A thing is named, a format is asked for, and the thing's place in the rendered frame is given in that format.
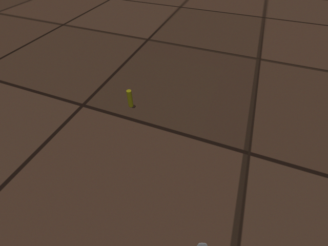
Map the can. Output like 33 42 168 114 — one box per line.
126 89 133 107

